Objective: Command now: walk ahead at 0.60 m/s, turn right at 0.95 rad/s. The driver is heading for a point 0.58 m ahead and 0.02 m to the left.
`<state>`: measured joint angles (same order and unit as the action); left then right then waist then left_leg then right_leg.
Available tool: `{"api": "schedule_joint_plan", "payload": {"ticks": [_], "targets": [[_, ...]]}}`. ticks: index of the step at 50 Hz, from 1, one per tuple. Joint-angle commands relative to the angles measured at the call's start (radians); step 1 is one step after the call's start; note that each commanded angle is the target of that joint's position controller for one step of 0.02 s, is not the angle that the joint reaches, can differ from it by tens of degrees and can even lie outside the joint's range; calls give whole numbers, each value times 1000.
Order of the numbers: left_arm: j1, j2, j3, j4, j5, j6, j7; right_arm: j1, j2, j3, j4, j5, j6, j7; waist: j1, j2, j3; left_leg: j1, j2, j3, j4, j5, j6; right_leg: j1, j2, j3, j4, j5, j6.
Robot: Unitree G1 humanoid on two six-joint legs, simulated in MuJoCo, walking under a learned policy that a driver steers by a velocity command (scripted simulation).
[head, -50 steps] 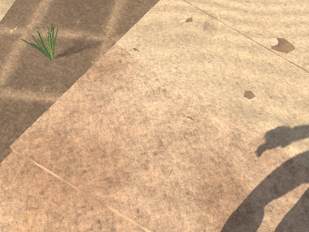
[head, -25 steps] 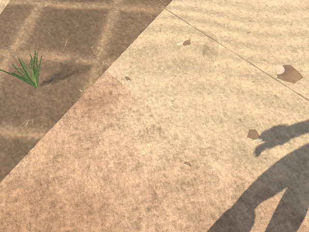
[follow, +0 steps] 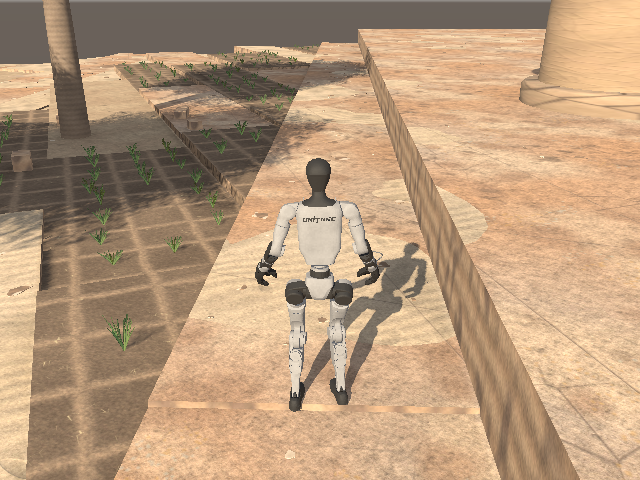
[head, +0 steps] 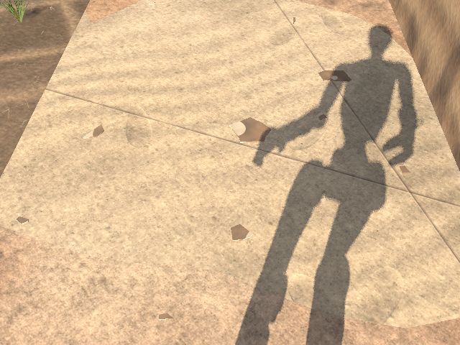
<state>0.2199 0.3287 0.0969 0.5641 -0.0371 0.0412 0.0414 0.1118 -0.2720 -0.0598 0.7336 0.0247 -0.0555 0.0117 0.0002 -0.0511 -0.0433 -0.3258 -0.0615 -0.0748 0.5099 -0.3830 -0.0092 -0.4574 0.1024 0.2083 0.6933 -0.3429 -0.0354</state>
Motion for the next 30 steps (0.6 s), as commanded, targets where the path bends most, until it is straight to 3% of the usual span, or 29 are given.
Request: {"api": "schedule_joint_plan", "payload": {"ticks": [1, 2, 3, 4, 5, 7, 8, 10, 11, 12, 13, 15, 17, 18, 19, 20, 21, 22, 23, 24, 26, 28, 30], "targets": [[-41, 56, -13, -147, -13, -52, -30, 50, -213, -65, -67, -44, -29, -15, -13, 305, 1, 418, 490, -586, -300, -315, 192, -562, -129, -40, 395, -61, 22], [-175, 136, 17, -127, 99, -32, -58, 62, -155, -40, -76, -98, -8, -26, -60, 108, 30, 313, 449, -457, -337, -236, 161, -490, -82, -105, 432, 12, 34], [-129, 120, 23, -110, 103, -17, -79, 31, -152, -36, -73, -99, -6, -31, -5, 108, 1, 294, 363, -272, -320, 29, 104, -400, -60, -133, 528, 76, 55], [-90, 111, 20, -90, 104, -7, -105, 60, -155, -34, -67, -77, -2, -39, -5, 143, -23, 292, 328, -193, -337, -10, 92, -391, -84, -144, 587, 113, 56], [-76, 102, 15, -84, 91, 5, -127, 80, -151, -30, -58, -69, -6, -40, -2, 166, -9, 271, 302, -114, -342, 10, 77, -375, -94, -150, 632, 141, 56], [-94, 97, 6, -88, 65, 21, -142, 101, -151, -29, -57, -69, -11, -29, -1, 180, 14, 254, 298, -43, -354, -16, 67, -367, -103, -169, 639, 173, 61], [-118, 101, 5, -94, 61, 27, -146, 118, -159, -31, -57, -71, -15, -28, -11, 180, 28, 268, 309, -23, -365, -40, 68, -375, -108, -182, 605, 173, 65], [-187, 90, -7, -105, 67, 28, -151, 203, -162, -32, -37, -77, -26, -27, -57, 180, 64, 299, 329, -7, -392, -71, 88, -376, -116, -178, 485, 153, 65], [-197, 81, -12, -110, 72, 27, -150, 214, -163, -29, -23, -91, -35, -25, -45, 190, 65, 283, 327, 22, -397, -4, 79, -303, -102, -180, 420, 126, 62], [-217, 70, -22, -104, 71, 18, -152, 249, -174, -35, -14, -82, -38, -24, -70, 195, 86, 280, 340, 15, -425, -79, 103, -282, -113, -164, 307, 121, 51], [-228, 81, -20, -109, 75, 15, -151, 237, -184, -35, 0, -87, -39, -24, -47, 200, 95, 259, 340, 51, -433, -15, 95, -197, -100, -199, 235, 69, 41], [-229, 82, -28, -98, 74, 1, -147, 233, -202, -40, 20, -75, -23, -24, -36, 234, 120, 177, 332, 85, -457, 30, 117, -13, -102, -268, 53, -43, 11], [-183, 80, -29, -71, 79, -23, -127, 265, -215, -40, 53, -54, -5, -17, -20, 234, 138, 132, 325, 52, -345, 288, 159, 166, -75, -315, -111, -115, -26], [-38, 76, -22, -16, 76, -46, -112, 271, -217, -38, 55, -32, 0, -7, 47, 163, 85, 80, 291, 67, -129, 505, 180, 363, -28, -333, -235, 14, -44], [166, 114, -2, 52, 92, -66, -93, 266, -195, -26, 52, -25, -8, 8, 152, 72, -31, -82, 225, 122, 179, 588, 173, 669, -54, -282, -228, 1, -55], [330, 193, 3, 65, 115, -81, -77, 196, -54, 11, -11, -47, -16, 15, 199, -152, -134, -346, 128, 104, 569, -81, 155, 859, -379, 93, -308, -369, -58], [340, 282, 20, 49, 102, -93, -50, 86, -50, 9, -87, -13, -25, 5, 233, -257, -98, -597, 6, -2, 753, -119, 141, 802, -524, 430, -458, -335, -69], [304, 209, 5, 70, 102, -97, -41, 37, -106, -4, -92, -23, -21, 4, 193, -73, -15, -637, 88, -75, 822, -4, 145, 717, -508, 325, -427, -271, -77], [234, 145, -16, 72, 98, -101, -44, 65, -115, -6, -69, -24, -19, 19, 135, -35, 33, -600, 122, -46, 806, 78, 132, 626, -459, 194, -429, -198, -63], [168, 109, -27, 70, 89, -105, -48, 117, -108, -5, -31, -26, -8, 31, 80, -31, 72, -552, 153, -19, 779, 134, 105, 546, -407, 71, -462, -103, -44], [127, 55, -47, 80, 73, -120, -42, 165, -89, -5, 4, -43, 26, 51, 24, -59, 122, -490, 180, 16, 778, 174, 65, 435, -368, -93, -518, 118, -35], [129, 39, -52, 107, 66, -140, -43, 109, -61, -1, -28, -48, 42, 55, -2, -44, 182, -504, 158, 65, 772, 193, 42, 399, -359, -245, -496, 661, -40], [63, 23, -54, 120, 63, -147, -39, 61, -27, 12, -61, -48, 40, 55, -40, -54, 205, -463, 130, 124, 639, 253, 44, 347, -305, -380, -504, 843, -28]]}}
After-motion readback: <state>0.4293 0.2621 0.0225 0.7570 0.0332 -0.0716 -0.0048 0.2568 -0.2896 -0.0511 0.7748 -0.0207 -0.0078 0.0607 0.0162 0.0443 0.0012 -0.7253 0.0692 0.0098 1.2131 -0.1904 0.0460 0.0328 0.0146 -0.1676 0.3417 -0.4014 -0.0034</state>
